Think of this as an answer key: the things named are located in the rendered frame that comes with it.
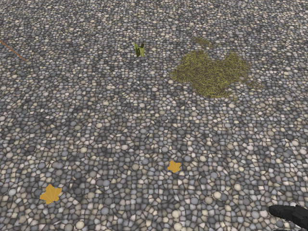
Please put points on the right robot hand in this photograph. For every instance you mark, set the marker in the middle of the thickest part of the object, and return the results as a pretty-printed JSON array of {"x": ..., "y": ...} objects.
[{"x": 297, "y": 214}]

